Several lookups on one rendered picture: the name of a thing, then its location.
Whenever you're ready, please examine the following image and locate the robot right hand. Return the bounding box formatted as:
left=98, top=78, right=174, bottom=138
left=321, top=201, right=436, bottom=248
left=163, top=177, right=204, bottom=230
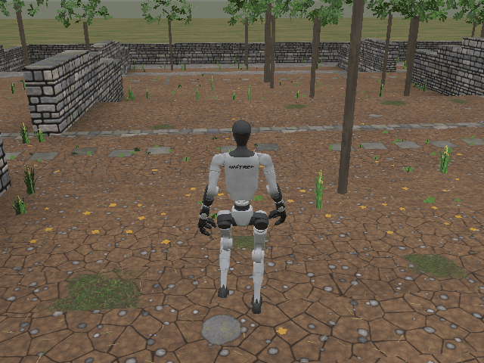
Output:
left=268, top=209, right=287, bottom=225

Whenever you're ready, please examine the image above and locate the left robot foot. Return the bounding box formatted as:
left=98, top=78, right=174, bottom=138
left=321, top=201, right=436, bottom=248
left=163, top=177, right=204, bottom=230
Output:
left=218, top=285, right=229, bottom=298

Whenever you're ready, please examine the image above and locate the right robot foot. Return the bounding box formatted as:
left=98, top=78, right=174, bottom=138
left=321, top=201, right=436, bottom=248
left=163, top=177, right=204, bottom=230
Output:
left=251, top=294, right=262, bottom=314

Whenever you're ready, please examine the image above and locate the left robot upper arm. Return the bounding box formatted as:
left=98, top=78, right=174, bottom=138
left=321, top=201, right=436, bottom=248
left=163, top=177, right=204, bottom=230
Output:
left=206, top=153, right=226, bottom=196

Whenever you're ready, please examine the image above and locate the right robot upper arm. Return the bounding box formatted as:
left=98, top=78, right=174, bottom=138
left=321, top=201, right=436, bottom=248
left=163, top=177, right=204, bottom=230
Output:
left=257, top=153, right=279, bottom=195

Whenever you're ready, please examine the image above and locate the right robot forearm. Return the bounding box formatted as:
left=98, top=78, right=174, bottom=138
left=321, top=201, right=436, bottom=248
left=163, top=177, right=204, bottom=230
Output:
left=271, top=183, right=285, bottom=212

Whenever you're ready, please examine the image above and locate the robot left hand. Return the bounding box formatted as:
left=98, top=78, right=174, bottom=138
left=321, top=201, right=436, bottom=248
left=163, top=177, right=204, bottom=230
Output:
left=198, top=218, right=216, bottom=236

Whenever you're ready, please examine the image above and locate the robot foot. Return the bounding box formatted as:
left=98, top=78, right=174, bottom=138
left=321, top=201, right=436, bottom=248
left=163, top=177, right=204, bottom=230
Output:
left=218, top=285, right=229, bottom=298
left=251, top=294, right=262, bottom=314

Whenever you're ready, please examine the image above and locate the left robot forearm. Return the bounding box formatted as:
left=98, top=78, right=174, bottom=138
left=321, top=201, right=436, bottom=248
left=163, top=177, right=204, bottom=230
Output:
left=199, top=185, right=214, bottom=219

